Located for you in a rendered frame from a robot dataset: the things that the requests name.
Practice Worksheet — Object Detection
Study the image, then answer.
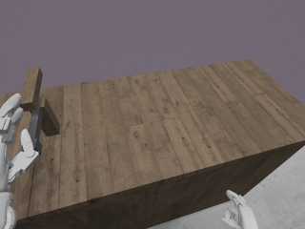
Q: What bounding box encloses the left robot forearm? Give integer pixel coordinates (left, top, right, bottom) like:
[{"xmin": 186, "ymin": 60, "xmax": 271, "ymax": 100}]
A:
[{"xmin": 0, "ymin": 192, "xmax": 17, "ymax": 229}]

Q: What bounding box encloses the tap lever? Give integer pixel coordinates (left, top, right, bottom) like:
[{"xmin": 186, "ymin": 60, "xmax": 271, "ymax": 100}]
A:
[{"xmin": 20, "ymin": 102, "xmax": 43, "ymax": 155}]

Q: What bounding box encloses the robot left hand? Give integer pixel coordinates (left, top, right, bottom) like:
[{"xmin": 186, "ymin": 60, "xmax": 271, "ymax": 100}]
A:
[{"xmin": 0, "ymin": 93, "xmax": 39, "ymax": 193}]

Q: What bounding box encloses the robot right hand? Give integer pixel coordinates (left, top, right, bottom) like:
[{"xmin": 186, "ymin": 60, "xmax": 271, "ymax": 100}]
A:
[{"xmin": 222, "ymin": 190, "xmax": 259, "ymax": 229}]

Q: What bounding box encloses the counter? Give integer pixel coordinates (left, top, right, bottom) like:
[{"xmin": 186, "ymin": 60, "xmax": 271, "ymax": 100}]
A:
[{"xmin": 0, "ymin": 59, "xmax": 305, "ymax": 229}]

